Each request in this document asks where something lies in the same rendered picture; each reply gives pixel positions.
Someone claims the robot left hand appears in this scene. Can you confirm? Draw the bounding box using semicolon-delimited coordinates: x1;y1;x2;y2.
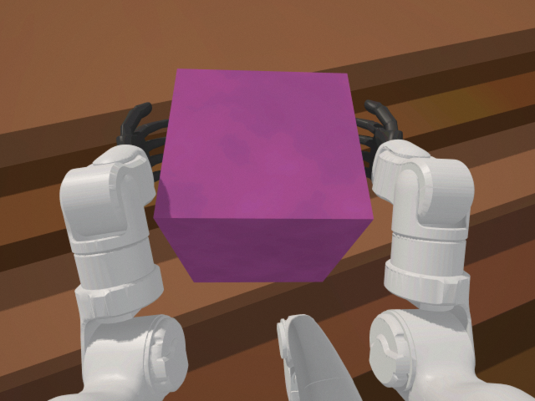
116;102;169;182

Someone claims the carton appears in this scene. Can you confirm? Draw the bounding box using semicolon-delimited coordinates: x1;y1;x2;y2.
153;69;374;282

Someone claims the right robot thigh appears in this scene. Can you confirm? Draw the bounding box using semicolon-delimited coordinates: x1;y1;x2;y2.
277;314;363;401

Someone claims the right robot forearm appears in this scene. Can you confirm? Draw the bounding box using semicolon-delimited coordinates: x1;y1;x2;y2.
371;140;476;365

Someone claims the right robot shin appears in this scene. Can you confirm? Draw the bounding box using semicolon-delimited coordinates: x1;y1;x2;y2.
283;358;300;401

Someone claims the left robot forearm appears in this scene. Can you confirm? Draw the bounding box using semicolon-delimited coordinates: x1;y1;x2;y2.
59;145;164;381

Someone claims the robot right hand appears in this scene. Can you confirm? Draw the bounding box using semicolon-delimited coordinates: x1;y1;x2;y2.
355;99;403;179

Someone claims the left robot upper arm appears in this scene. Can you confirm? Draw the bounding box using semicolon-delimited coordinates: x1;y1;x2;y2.
48;314;188;401

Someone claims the right robot upper arm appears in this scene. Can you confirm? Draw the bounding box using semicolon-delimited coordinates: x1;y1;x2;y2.
369;309;535;401

